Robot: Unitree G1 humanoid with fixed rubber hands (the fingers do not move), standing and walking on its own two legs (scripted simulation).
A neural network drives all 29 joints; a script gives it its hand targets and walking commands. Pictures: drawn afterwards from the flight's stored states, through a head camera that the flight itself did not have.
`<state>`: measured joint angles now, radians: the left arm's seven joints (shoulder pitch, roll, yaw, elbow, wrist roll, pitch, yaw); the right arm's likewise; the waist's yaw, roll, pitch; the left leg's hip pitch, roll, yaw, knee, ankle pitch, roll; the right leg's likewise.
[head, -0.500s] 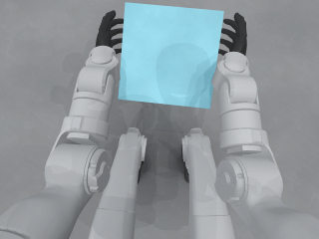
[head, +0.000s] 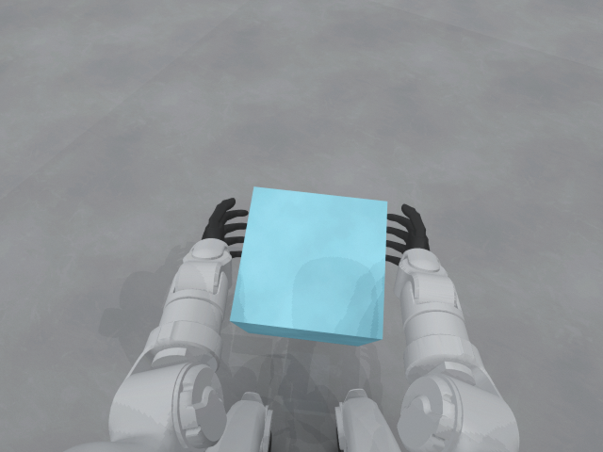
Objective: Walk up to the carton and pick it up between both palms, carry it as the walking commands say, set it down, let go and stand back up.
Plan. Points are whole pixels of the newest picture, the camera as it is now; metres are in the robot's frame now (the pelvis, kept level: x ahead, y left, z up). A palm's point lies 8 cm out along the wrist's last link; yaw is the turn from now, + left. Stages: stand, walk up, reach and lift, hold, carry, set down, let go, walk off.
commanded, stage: reach and lift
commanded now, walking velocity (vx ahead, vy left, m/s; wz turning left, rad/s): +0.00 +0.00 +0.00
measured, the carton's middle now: (310, 273) +0.39 -0.01 -0.09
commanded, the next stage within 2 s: none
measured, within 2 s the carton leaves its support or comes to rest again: neither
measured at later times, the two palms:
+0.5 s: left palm (212, 236) +0.38 +0.12 +0.04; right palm (428, 241) +0.38 -0.16 +0.04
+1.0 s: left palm (188, 219) +0.37 +0.14 +0.10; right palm (443, 226) +0.36 -0.15 +0.11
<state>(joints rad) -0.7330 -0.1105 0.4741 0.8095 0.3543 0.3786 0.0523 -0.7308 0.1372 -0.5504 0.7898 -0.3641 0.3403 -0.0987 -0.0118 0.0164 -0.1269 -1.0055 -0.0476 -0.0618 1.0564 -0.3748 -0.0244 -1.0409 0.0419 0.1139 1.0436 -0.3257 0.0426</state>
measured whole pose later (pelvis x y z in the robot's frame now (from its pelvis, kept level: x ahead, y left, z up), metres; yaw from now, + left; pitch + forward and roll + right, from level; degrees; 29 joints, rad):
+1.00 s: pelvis +0.06 +0.01 +0.09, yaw +1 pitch +0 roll +0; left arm -0.36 -0.18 0.28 0.46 0.28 0.55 0.04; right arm -0.37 0.18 -0.33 0.43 -0.32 0.57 -0.05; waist -0.05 0.01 -0.04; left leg -0.26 -0.04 -0.09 0.48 -0.23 0.00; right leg -0.28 0.00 0.10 0.45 -0.18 0.04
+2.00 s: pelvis +0.06 +0.00 +0.09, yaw +1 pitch -8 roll +0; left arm -0.32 -0.17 0.23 0.34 0.29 0.75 0.02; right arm -0.35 0.18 -0.26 0.35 -0.32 0.74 -0.04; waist -0.02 0.01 0.03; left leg -0.04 -0.02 -0.10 0.39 -0.21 -0.02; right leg -0.07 0.01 0.09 0.39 -0.18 0.02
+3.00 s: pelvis +0.05 -0.01 +0.09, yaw +1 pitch -9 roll +0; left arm -0.31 -0.16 0.22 0.32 0.28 0.76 0.01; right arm -0.34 0.18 -0.24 0.34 -0.33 0.75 -0.04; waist 0.00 0.01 0.03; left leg -0.06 -0.01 -0.10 0.41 -0.20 -0.03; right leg -0.10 0.02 0.09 0.43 -0.18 0.01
